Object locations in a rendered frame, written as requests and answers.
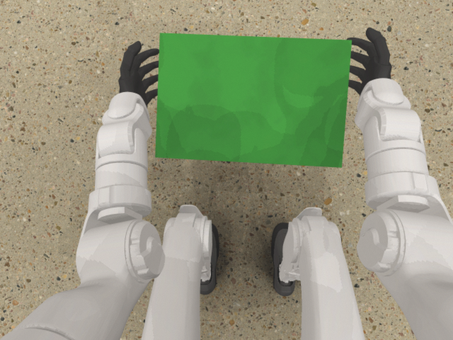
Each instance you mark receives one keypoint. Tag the right robot hand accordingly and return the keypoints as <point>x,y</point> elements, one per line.
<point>377,64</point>

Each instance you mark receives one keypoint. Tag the left robot hand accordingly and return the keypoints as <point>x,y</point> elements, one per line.
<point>131,74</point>

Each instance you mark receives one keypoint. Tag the robot right upper arm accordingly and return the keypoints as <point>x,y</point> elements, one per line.
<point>412,255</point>

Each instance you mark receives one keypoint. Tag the robot left thigh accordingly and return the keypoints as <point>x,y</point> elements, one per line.
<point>174,306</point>

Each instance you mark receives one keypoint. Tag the carton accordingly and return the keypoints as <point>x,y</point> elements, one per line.
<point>252,99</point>

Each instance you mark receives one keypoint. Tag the robot right shin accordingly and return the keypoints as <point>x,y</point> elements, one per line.
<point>287,271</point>

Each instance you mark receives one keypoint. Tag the right robot forearm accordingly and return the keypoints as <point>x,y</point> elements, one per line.
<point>397,170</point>

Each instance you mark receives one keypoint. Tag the left robot forearm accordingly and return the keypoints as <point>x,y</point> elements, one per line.
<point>121,164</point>

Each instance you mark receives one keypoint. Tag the robot left upper arm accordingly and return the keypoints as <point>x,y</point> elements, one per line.
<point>115,264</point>

